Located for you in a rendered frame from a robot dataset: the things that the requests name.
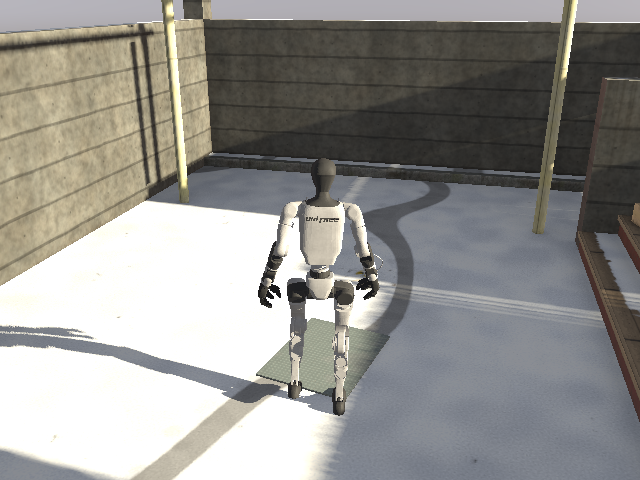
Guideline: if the robot right forearm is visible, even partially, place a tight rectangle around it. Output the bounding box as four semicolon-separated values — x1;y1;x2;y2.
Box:
360;242;378;281

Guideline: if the robot left forearm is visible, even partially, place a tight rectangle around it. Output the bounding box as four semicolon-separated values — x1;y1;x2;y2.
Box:
261;241;283;287

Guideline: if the left robot hand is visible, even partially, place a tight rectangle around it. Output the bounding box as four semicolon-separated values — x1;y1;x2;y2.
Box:
258;283;281;308

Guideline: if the right robot foot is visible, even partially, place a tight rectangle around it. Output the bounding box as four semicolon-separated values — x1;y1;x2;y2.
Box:
332;387;346;416

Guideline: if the robot head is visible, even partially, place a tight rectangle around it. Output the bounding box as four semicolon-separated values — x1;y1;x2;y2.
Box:
305;158;340;207

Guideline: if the robot right upper arm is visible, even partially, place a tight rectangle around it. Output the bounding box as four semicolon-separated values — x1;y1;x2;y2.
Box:
343;202;370;258

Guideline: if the robot left upper arm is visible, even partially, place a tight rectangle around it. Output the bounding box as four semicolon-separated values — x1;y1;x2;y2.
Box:
273;201;302;257

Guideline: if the right robot hand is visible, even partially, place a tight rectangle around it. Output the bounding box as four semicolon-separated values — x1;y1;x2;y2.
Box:
356;277;380;300

